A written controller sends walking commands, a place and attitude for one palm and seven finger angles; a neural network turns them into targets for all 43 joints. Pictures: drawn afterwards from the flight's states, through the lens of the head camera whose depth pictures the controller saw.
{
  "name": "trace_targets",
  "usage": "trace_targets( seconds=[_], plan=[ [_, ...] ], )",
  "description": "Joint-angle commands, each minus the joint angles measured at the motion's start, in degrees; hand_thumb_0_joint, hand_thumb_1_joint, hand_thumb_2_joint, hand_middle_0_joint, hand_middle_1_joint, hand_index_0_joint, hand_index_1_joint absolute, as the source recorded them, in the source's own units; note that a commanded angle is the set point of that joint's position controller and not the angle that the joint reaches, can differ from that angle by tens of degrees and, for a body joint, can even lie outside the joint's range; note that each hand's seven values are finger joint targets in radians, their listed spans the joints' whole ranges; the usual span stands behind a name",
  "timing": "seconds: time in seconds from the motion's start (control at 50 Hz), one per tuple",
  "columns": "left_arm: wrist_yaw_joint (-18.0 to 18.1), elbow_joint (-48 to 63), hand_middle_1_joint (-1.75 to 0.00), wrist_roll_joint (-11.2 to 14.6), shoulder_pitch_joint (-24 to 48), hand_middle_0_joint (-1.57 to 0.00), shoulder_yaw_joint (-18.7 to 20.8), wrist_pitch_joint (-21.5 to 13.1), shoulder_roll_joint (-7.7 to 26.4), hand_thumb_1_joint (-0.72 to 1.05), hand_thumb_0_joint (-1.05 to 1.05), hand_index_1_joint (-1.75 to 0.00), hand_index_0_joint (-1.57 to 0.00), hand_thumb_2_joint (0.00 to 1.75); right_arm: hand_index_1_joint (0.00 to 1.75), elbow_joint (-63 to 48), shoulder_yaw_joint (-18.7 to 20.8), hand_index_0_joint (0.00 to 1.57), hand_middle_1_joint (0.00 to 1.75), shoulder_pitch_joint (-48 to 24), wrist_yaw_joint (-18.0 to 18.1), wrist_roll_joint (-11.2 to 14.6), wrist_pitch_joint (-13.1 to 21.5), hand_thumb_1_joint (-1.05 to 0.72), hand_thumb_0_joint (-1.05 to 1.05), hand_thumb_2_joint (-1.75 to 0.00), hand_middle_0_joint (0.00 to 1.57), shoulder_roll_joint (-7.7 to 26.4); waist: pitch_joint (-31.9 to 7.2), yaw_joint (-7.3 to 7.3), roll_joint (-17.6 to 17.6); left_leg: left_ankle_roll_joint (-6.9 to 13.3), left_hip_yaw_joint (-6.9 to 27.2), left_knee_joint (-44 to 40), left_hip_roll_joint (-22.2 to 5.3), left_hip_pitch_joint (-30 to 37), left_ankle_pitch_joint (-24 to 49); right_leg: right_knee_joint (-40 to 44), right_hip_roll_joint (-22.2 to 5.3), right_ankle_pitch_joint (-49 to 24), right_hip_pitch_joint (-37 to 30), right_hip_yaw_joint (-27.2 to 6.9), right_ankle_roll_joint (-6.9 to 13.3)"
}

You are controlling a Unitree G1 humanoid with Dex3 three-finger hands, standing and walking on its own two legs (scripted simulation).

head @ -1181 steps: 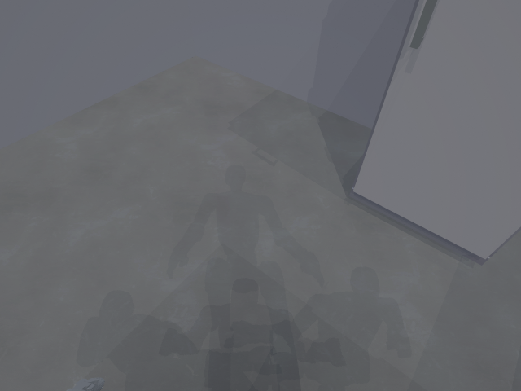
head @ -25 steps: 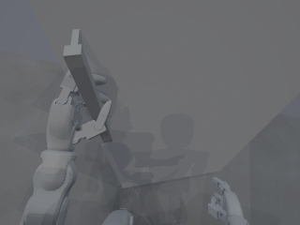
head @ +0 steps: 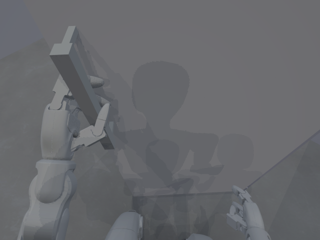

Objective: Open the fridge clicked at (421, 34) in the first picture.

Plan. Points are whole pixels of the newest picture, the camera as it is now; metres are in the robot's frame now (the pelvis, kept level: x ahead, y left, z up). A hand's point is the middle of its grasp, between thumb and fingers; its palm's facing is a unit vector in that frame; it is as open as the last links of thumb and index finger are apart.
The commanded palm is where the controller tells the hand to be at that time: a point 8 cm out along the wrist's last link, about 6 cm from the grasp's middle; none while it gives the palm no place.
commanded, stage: walk backward, drawing the door open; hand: left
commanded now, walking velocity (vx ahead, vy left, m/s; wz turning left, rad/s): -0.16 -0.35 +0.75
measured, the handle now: (95, 101) +0.33 +0.13 +0.20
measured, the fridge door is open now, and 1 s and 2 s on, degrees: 43 77 72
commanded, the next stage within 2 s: stop walking and hold the door back in 0.82 s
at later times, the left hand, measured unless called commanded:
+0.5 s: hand (125, 227) +0.13 +0.05 +0.19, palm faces +0.52 -0.82 -0.25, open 6.9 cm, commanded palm +0.08 +0.08 +0.19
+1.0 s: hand out of the picture +0.02 -0.04 +0.19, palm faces +0.84 -0.48 -0.26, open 6.7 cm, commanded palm -0.02 -0.01 +0.17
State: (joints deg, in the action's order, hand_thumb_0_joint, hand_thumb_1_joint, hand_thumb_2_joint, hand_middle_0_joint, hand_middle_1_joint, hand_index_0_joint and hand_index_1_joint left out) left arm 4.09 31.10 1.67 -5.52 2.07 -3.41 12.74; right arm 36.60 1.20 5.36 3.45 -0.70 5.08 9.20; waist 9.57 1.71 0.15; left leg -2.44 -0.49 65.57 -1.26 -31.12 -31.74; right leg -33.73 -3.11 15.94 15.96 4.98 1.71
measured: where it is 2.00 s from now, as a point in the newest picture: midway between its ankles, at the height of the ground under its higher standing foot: outside the picture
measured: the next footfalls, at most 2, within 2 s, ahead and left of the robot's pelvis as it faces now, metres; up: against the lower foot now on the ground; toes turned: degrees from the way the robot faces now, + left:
left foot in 0.14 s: +0.00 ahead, +0.08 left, +0.00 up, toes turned +14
right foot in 0.40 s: +0.05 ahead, -0.29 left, +0.00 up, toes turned +17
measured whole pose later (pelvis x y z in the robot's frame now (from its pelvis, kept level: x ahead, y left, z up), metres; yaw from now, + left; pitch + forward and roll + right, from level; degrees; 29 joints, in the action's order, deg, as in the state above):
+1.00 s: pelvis -0.06 -0.37 -0.01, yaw +41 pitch -1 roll +0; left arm 6.6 24.6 3.0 -6.8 12.7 -5.7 17.2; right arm 35.1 -1.7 8.2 2.8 -0.3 6.1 9.3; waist 5.5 -2.2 1.8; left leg -2.4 7.3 49.8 -3.7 -28.6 -24.5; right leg -33.8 -2.3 14.1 18.0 1.2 -1.5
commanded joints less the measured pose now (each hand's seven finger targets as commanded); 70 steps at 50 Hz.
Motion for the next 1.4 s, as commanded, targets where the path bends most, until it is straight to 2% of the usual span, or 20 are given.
trace_targets(
  seconds=[0.0, 0.08, 0.1, 0.12, 0.24, 0.32, 0.38, 0.44, 0.6, 0.64, 0.66, 0.76, 0.86, 0.9, 0.92, 0.96, 1.0, 1.2, 1.28, 1.38],
  plan=[
    [0.6, 19.5, -1.4, -0.4, 10.1, -0.45, 6.1, -7.2, 6.1, 0.9, 0.0, -1.4, -0.45, 0.9, 0.3, -11.6, 0.1, 0.2, 0.3, -3.1, 1.5, -0.9, 3.0, -0.9, 0.0, -0.9, 0.2, 2.3, -21.0, -1.76, -10.5, 0.8, -6.4, -14.3, -0.3, 8.4, 0.2, 6.7, -13.3, -33.5, -9.9, -1.7, 8.7],
    [0.2, 19.0, -1.4, -0.1, 11.4, -0.45, 1.6, -7.0, 3.6, 0.9, 0.0, -1.4, -0.45, 0.9, 0.3, -12.3, 1.6, 0.2, 0.3, 3.4, 1.6, -0.7, 3.9, -0.9, 0.0, -0.9, 0.2, 5.0, -24.7, 2.2, -0.1, 3.7, 0.8, -43.6, -6.0, 32.4, 25.1, -12.4, -7.6, -20.4, 5.4, 1.1, 3.2],
    [-0.2, 19.7, -1.4, -0.1, 12.7, -0.45, 1.0, -7.8, 3.5, 0.9, 0.0, -1.4, -0.45, 0.9, 0.3, -13.5, 2.9, 0.2, 0.3, 1.6, 1.5, -0.9, 4.4, -0.9, 0.0, -0.9, 0.2, 8.4, -22.9, 0.94, 15.1, 11.0, 27.4, -48.1, -24.5, 42.3, 56.4, -25.2, 1.4, 7.6, 22.8, 2.0, -3.2],
    [-0.5, 18.0, -1.4, -2.2, 13.0, -0.45, 2.6, -9.2, 5.8, 0.9, 0.0, -1.4, -0.45, 0.9, 0.3, -12.5, 2.9, 0.2, 0.3, 1.3, 0.5, -1.4, 4.5, -0.9, 0.0, -0.9, 0.2, 8.9, -22.3, 0.17, 12.5, 16.1, 36.7, -47.8, -31.9, 43.1, 68.2, -31.3, 1.9, 19.0, 25.8, -5.9, -4.3],
    [-0.5, 16.7, -1.4, -1.2, 11.4, -0.45, 3.5, -8.2, 3.7, 0.9, 0.0, -1.4, -0.45, 0.9, 0.3, -9.3, 3.1, 0.2, 0.3, -1.5, -0.9, 0.5, 5.1, -0.9, 0.0, -0.9, 0.2, 7.8, -18.8, -1.24, 14.3, 8.1, 11.0, -46.9, -16.1, 17.2, 28.0, -16.4, 1.4, 3.4, 2.2, -6.8, -4.3],
    [0.6, 15.7, -1.4, -0.2, 10.3, -0.45, 6.7, -6.9, 6.2, 0.9, 0.0, -1.4, -0.45, 0.9, 0.3, -11.6, 2.4, 0.2, 0.3, -3.3, -0.8, 1.5, 3.9, -0.9, 0.0, -0.9, 0.2, 7.6, -18.6, -2.41, 12.7, 6.2, 9.2, -45.9, -10.0, 4.4, 2.6, 1.2, 6.0, 4.4, -15.4, 1.0, -4.6],
    [2.3, 19.0, -1.4, -0.5, 9.9, -0.45, 13.4, -6.4, 14.4, 0.9, 0.0, -1.4, -0.45, 0.9, 0.3, -10.8, 1.1, 0.2, 0.3, -3.3, -0.3, 1.3, 3.4, -0.9, 0.0, -0.9, 0.2, 3.1, -17.5, -2.52, -17.3, -0.2, -2.2, -0.5, 3.5, 0.1, -2.7, 20.0, -17.1, -2.7, -4.6, -20.3, 7.0],
    [1.5, 21.0, -1.4, -0.2, 8.5, -0.45, 15.1, -7.0, 13.4, 0.9, 0.0, -1.4, -0.45, 0.9, 0.3, -10.4, 1.6, 0.2, 0.3, -4.8, 0.8, 0.4, 3.0, -0.9, 0.0, -0.9, 0.2, 3.9, -16.7, -2.4, -12.5, -0.3, -1.3, 13.5, -0.7, -2.1, -1.2, 15.2, -17.1, -11.2, -4.8, -12.1, 9.8],
    [1.8, 19.5, -1.4, 1.3, 4.8, -0.45, 10.7, -6.9, 9.1, 0.9, 0.0, -1.4, -0.45, 0.9, 0.3, -11.9, 1.2, 0.2, 0.3, 3.0, 2.3, -0.4, 2.8, -0.9, 0.0, -0.9, 0.2, 4.8, -23.6, 0.98, -3.2, 1.5, -5.1, -40.6, -1.6, 25.7, 18.8, -6.7, -10.5, -24.0, -1.0, 1.3, 3.7],
    [0.9, 19.5, -1.4, 0.9, 6.4, -0.45, 9.3, -8.5, 9.6, 0.9, 0.0, -1.4, -0.45, 0.9, 0.3, -12.6, 1.9, 0.2, 0.3, 1.2, 1.8, -0.5, 4.1, -0.9, 0.0, -0.9, 0.2, 8.1, -22.7, -1.07, 18.3, 14.0, 35.0, -49.0, -29.8, 39.9, 67.8, -28.9, 1.6, 21.2, 23.5, -1.7, -4.9],
    [0.7, 19.9, -1.4, -1.3, 9.0, -0.45, 11.7, -10.1, 11.5, 0.9, 0.0, -1.4, -0.45, 0.9, 0.3, -12.0, 2.5, 0.2, 0.3, 1.6, 0.8, -0.5, 4.3, -0.9, 0.0, -0.9, 0.2, 8.4, -22.1, -0.56, 14.0, 16.2, 37.3, -47.8, -30.5, 41.2, 65.2, -33.9, 1.5, 21.3, 24.6, -6.4, -4.5],
    [1.2, 15.9, -1.4, -0.7, 8.1, -0.45, 10.1, -8.4, 8.6, 0.9, 0.0, -1.4, -0.45, 0.9, 0.3, -8.9, 2.7, 0.2, 0.3, -0.3, -0.4, 1.1, 4.9, -0.9, 0.0, -0.9, 0.2, 8.5, -18.4, -1.55, 15.5, 9.2, 10.8, -45.7, -15.5, 23.5, 39.4, -20.9, 0.8, 4.7, 9.9, -5.9, -4.7],
    [2.7, 12.4, -1.4, 1.2, 5.6, -0.45, 13.0, -6.9, 10.5, 0.9, 0.0, -1.4, -0.45, 0.9, 0.3, -11.2, 1.3, 0.2, 0.3, -1.1, 0.0, 1.6, 4.2, -0.9, 0.0, -0.9, 0.2, 8.2, -16.9, -2.2, 14.4, 7.6, 9.8, -47.8, -11.8, 8.7, 7.9, -2.9, 6.0, 6.1, -9.0, 0.7, -4.7],
    [2.7, 13.9, -1.4, 0.9, 6.7, -0.45, 14.3, -6.9, 12.4, 0.9, 0.0, -1.4, -0.45, 0.9, 0.3, -11.5, 0.7, 0.2, 0.3, -1.2, -0.2, 1.5, 4.0, -0.9, 0.0, -0.9, 0.2, 6.3, -16.5, -2.35, 2.2, 3.3, 4.6, -33.8, -2.7, 7.1, 2.8, 14.0, 0.9, 1.5, -9.8, -2.8, -3.1],
    [3.0, 2.8, -1.4, -0.1, 5.9, -0.45, 14.9, -5.5, 13.8, 0.9, 0.0, -1.4, -0.45, 0.9, 0.3, -10.5, 0.3, 0.2, 0.3, -0.7, 0.2, 1.4, 3.4, -0.9, 0.0, -0.9, 0.2, 4.5, -15.3, -2.45, -16.7, 0.3, -1.2, -12.6, 3.7, 1.4, 1.4, 21.7, -13.1, 2.1, -6.4, -20.5, 2.3],
    [4.6, -2.6, -1.4, -0.3, 15.8, -0.45, 21.0, -5.1, 20.0, 0.9, 0.0, -1.4, -0.45, 0.9, 0.3, -7.7, 0.1, 0.2, 0.3, -0.6, 0.9, -0.1, 3.4, -0.9, 0.0, -0.9, 0.2, 6.3, -19.8, -2.62, -9.9, 1.0, 5.7, 7.2, 2.3, -1.3, -0.3, 19.0, -24.1, -9.0, -3.6, -30.7, 8.5],
    [4.4, -4.8, -1.4, -0.2, 26.9, -0.45, 15.0, -6.6, 15.3, 0.9, 0.0, -1.4, -0.45, 0.9, 0.3, -7.1, 0.0, 0.2, 0.3, -1.9, 1.7, 0.7, 3.1, -0.9, 0.0, -0.9, 0.2, 6.6, -19.4, -1.55, -11.4, 0.0, 6.3, 13.1, 1.1, -3.2, 5.4, 14.0, -19.9, -14.6, -6.8, -23.5, 6.8],
    [3.6, -24.4, -1.4, 0.4, 47.1, -0.45, 11.0, -8.1, 15.2, 0.9, 0.0, -1.4, -0.45, 0.9, 0.3, -5.9, -0.1, 0.2, 0.3, -0.1, 2.0, 0.5, 0.9, -0.9, 0.0, -0.9, 0.2, 9.4, -22.3, -2.59, -11.4, 3.7, -5.4, -39.0, 3.9, 20.1, 10.1, 16.5, -15.1, 6.6, -3.9, -14.0, 2.5],
    [2.9, -28.3, -1.4, 0.7, 57.4, -0.45, 7.0, -9.1, 11.6, 0.9, 0.0, -1.4, -0.45, 0.9, 0.3, -7.0, 0.8, 0.2, 0.3, 0.0, 1.7, 1.6, 0.8, -0.9, 0.0, -0.9, 0.2, 11.8, -20.5, -2.41, 20.5, 13.5, 16.9, -52.4, -16.4, 25.9, 11.8, -13.8, 2.2, 12.1, 10.2, 2.5, -3.6],
    [2.2, -41.6, -1.4, -0.3, 62.8, -0.45, 8.4, -7.3, 14.7, 0.9, 0.0, -1.4, -0.45, 0.9, 0.3, -4.8, 0.2, 0.2, 0.3, 1.2, 2.2, 2.7, 1.3, -0.9, 0.0, -0.9, 0.2, 11.7, -19.3, -3.24, 8.7, 10.2, 7.0, -43.0, -11.1, 15.9, 7.1, -0.6, 2.2, 5.6, -4.2, 0.0, -2.9]
  ],
)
